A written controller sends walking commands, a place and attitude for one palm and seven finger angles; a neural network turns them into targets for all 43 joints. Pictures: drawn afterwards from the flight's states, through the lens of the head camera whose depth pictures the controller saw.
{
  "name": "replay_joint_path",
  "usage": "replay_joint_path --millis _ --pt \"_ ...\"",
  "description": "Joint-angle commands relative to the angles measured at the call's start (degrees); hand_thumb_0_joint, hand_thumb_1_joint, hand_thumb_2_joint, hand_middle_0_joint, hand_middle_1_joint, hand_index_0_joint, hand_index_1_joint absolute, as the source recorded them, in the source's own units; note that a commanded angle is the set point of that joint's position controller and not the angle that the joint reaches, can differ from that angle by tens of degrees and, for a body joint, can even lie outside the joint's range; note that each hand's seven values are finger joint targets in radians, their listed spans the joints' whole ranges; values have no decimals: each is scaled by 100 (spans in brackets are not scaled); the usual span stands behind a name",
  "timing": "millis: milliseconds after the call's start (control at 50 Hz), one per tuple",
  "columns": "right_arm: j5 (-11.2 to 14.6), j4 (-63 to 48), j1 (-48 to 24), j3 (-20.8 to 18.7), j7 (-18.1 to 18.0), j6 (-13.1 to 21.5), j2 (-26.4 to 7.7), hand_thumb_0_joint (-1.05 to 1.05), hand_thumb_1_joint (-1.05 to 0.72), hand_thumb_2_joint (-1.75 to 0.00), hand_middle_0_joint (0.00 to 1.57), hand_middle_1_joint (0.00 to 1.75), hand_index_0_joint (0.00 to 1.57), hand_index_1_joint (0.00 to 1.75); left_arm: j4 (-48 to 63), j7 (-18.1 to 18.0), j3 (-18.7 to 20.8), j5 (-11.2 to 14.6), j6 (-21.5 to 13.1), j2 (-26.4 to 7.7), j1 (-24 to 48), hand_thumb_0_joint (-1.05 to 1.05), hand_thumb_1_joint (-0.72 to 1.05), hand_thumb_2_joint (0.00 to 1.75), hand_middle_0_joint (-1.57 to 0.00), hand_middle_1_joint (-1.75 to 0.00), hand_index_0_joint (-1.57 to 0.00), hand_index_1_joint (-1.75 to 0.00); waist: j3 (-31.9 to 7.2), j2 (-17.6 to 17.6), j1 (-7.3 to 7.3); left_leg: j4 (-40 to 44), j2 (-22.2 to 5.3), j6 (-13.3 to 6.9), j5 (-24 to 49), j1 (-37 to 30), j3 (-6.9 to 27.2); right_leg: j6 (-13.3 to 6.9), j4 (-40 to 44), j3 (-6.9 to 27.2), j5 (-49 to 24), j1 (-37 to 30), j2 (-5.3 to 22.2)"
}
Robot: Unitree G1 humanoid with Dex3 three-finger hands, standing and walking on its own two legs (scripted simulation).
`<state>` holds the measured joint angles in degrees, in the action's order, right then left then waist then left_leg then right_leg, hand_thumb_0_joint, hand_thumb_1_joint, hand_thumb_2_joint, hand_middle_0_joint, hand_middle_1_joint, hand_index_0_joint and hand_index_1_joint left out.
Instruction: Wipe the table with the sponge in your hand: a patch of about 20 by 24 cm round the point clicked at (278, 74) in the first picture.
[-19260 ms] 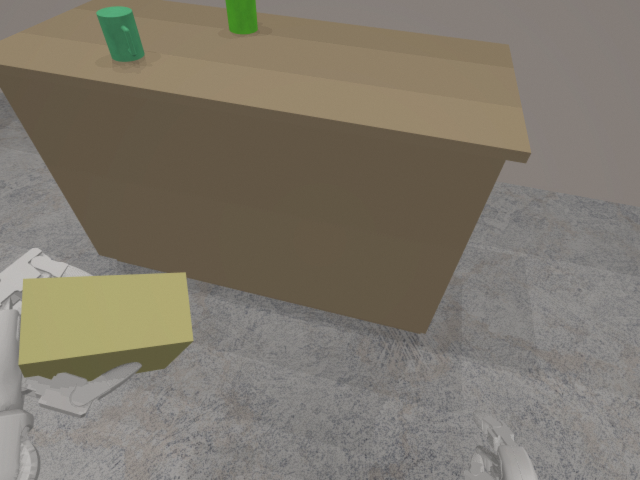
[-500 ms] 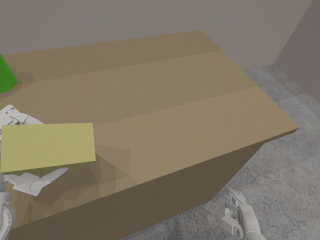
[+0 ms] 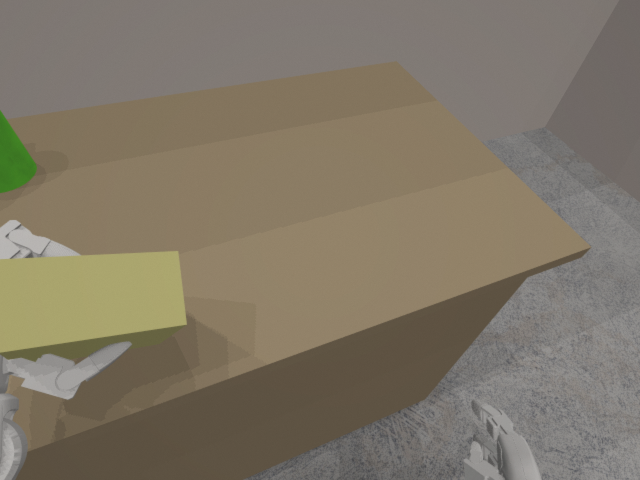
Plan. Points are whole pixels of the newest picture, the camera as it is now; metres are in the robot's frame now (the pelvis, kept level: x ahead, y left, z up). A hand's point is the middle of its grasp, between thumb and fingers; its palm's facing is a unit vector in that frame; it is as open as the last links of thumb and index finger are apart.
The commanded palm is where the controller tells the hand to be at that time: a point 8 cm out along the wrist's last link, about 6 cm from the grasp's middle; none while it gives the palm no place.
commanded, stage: look again from close up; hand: left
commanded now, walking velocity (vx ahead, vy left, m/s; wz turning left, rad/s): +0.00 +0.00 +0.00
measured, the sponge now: (121, 308) +0.24 +0.21 +0.15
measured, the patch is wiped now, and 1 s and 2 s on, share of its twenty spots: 0.00 0.00 0.05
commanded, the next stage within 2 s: come to a stop and stand still in 0.12 s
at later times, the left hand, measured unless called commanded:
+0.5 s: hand (64, 295) +0.23 +0.25 +0.18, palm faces +0.44 -0.80 -0.42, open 10.2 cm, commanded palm +0.15 +0.27 +0.17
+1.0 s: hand (63, 311) +0.22 +0.25 +0.16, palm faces +0.44 -0.85 -0.28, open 10.2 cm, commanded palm +0.16 +0.27 +0.17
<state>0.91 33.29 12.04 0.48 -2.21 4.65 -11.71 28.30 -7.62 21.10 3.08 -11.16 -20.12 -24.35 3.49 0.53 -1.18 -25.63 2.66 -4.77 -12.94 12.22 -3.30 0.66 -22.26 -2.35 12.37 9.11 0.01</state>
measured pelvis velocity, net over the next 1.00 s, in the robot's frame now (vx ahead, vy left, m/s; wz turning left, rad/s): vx -0.01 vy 0.00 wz -0.01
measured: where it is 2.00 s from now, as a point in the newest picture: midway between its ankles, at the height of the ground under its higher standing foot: outside the picture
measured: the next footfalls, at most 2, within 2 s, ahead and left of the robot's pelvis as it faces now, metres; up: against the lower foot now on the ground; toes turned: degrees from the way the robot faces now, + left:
none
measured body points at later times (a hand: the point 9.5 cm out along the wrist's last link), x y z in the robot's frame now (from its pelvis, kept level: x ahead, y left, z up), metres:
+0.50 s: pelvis +0.00 -0.02 +0.00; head +0.03 +0.00 +0.45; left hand +0.20 +0.29 +0.20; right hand +0.18 -0.24 -0.08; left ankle +0.01 +0.06 -0.74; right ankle -0.01 -0.13 -0.74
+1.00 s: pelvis -0.01 +0.00 +0.00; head +0.01 +0.02 +0.45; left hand +0.19 +0.30 +0.18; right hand +0.17 -0.23 -0.07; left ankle +0.01 +0.06 -0.74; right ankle -0.01 -0.13 -0.74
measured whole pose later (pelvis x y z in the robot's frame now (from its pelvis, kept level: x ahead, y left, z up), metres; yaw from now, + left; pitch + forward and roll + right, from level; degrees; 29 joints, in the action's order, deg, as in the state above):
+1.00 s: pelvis -0.01 +0.00 +0.00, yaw +0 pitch -1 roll -2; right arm 0.5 33.6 12.0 1.3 -1.2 7.3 -11.9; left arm 23.1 -6.8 20.8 3.2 -12.9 -18.4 -19.9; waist 2.0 1.3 -2.1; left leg -26.8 2.1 -4.5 -13.1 12.8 -3.5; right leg 0.2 -23.4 -2.2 12.5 9.8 -0.5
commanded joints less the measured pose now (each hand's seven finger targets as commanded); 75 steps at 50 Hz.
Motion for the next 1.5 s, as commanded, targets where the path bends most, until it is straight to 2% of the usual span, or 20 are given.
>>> replay_joint_path --millis 0,80,340,420,440,460,480,500,520,540,560,600,680,720,740,820,940,1120,1220,1480 --pt "25 -905 -548 -297 -48 343 -706 0 -90 -90 20 30 20 30 873 -50 393 -62 -290 -839 210 0 10 130 -120 -160 -120 -160 -672 -238 -8 748 -838 389 133 160 807 -181 236 358 -587 -406 348" --pt "11 -873 -550 -295 -62 355 -729 0 -90 -90 20 30 20 30 784 -62 355 -83 -287 -811 316 0 10 130 -120 -160 -120 -160 -573 -249 1 789 -799 314 -197 203 818 -198 360 443 -383 -298 341" --pt "-9 -841 -605 -265 -48 345 -715 0 -90 -90 20 30 20 30 799 -56 238 -55 -211 -715 255 0 10 130 -120 -160 -120 -160 -764 -171 6 558 -722 291 409 -140 747 -226 416 520 -719 -233 409" --pt "31 -886 -691 -267 -61 337 -690 0 -90 -90 20 30 20 30 911 -88 459 -46 -179 -924 203 0 10 130 -120 -160 -120 -160 -793 -189 -8 533 -743 312 680 -228 742 -215 359 532 -951 -257 405" --pt "-271 -912 -101 -255 2 577 -857 0 -90 -90 20 30 20 30 2408 -12 3480 -915 -790 -5270 6251 0 10 130 -120 -160 -120 -160 -117 523 -87 -265 -846 251 1125 654 462 23 630 622 -1123 637 565" --pt "-101 -506 -471 -18 -16 567 -239 0 -90 -90 20 30 20 30 -1084 235 1418 -384 -582 -1984 2946 0 10 130 -120 -160 -120 -160 -1214 368 7 7 -488 247 1492 -348 646 -418 184 753 -1053 521 715" --pt "-96 -780 -354 -322 -1 632 -587 0 -90 -90 20 30 20 30 -690 220 1071 -155 -606 -1501 1361 0 10 130 -120 -160 -120 -160 -1025 -9 -209 42 -642 391 1547 -447 634 -372 359 1094 -1532 178 556" --pt "-16 -765 -153 -362 66 639 -737 0 -90 -90 20 30 20 30 -742 236 575 -39 -546 -929 959 0 10 130 -120 -160 -120 -160 -1316 -403 -91 175 -613 406 1537 -492 610 -368 131 984 -1507 -219 552" --pt "80 -789 -422 -348 155 669 -648 0 -90 -90 20 30 20 30 -456 290 7 62 -555 -343 545 0 10 130 -120 -160 -120 -160 -1592 -1175 -93 228 -707 379 1893 -855 526 -299 -235 660 -1355 -128 462" --pt "35 -852 -262 -411 235 651 -806 0 -90 -90 20 30 20 30 200 267 173 36 -571 -673 527 0 10 130 -120 -160 -120 -160 -1641 -1224 -102 215 -861 349 2138 -789 664 -237 -330 569 -1193 -123 415" --pt "18 -906 -346 -384 299 644 -799 0 -90 -90 20 30 20 30 566 272 9 22 -585 -601 373 0 10 130 -120 -160 -120 -160 -1569 -1139 -115 232 -928 318 2147 -590 725 -213 -341 483 -1054 -168 389" --pt "17 -1000 -465 -336 342 662 -763 0 -90 -90 20 30 20 30 994 227 28 -12 -562 -741 183 0 10 130 -120 -160 -120 -160 -1339 -463 -121 371 -957 312 1658 -132 799 -163 -328 408 -867 -316 326" --pt "10 -1060 -596 -300 167 602 -734 0 -90 -90 20 30 20 30 937 55 807 39 -518 -1287 127 0 10 130 -120 -160 -120 -160 -1028 546 -64 395 -817 344 792 191 775 -148 -104 402 -741 -297 359" --pt "18 -970 -634 -293 73 539 -725 0 -90 -90 20 30 20 30 674 3 1027 43 -521 -1387 251 0 10 130 -120 -160 -120 -160 -891 260 -29 424 -761 372 635 44 704 -177 -19 485 -623 -38 361" --pt "-1 -954 -555 -283 42 505 -722 0 -90 -90 20 30 20 30 470 32 805 52 -520 -1094 355 0 10 130 -120 -160 -120 -160 -764 -38 19 516 -779 375 516 155 768 -189 -40 430 -485 -4 367" --pt "26 -897 -584 -233 23 541 -679 0 -90 -90 20 30 20 30 418 86 543 -7 -529 -957 835 0 10 130 -120 -160 -120 -160 -582 -603 12 621 -785 344 253 167 677 -183 22 448 -499 -26 284" --pt "-25 -878 -559 -222 73 604 -737 0 -90 -90 20 30 20 30 719 97 117 -97 -489 -705 784 0 10 130 -120 -160 -120 -160 -890 -276 -8 506 -706 359 637 -123 667 -180 144 415 -784 -184 277" --pt "-14 -941 -631 -211 43 501 -690 0 -90 -90 20 30 20 30 678 60 562 -82 -429 -989 422 0 10 130 -120 -160 -120 -160 -718 -375 -40 704 -709 437 459 8 700 -168 176 369 -638 -200 203" --pt "5 -963 -628 -207 37 488 -696 0 -90 -90 20 30 20 30 750 83 480 -87 -419 -955 476 0 10 130 -120 -160 -120 -160 -673 -542 -35 820 -738 452 269 12 715 -155 154 325 -529 -182 172" --pt "-3 -925 -528 -247 35 474 -708 0 -90 -90 20 30 20 30 670 83 396 -73 -374 -857 390 0 10 130 -120 -160 -120 -160 -716 -306 -33 780 -711 435 276 94 727 -150 214 328 -629 -359 203"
